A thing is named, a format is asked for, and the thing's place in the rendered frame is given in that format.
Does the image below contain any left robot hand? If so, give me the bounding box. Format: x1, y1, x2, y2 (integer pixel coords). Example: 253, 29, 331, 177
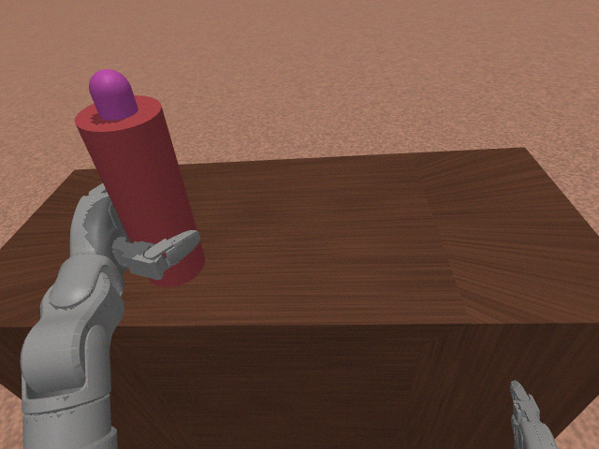
69, 183, 200, 280

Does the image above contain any left robot arm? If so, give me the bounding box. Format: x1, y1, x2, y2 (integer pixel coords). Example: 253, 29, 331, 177
21, 253, 124, 449

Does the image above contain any right robot hand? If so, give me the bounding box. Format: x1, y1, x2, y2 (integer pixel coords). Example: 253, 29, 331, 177
510, 381, 558, 449

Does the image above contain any bottle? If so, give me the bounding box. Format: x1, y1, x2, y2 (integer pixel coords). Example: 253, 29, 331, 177
75, 69, 205, 287

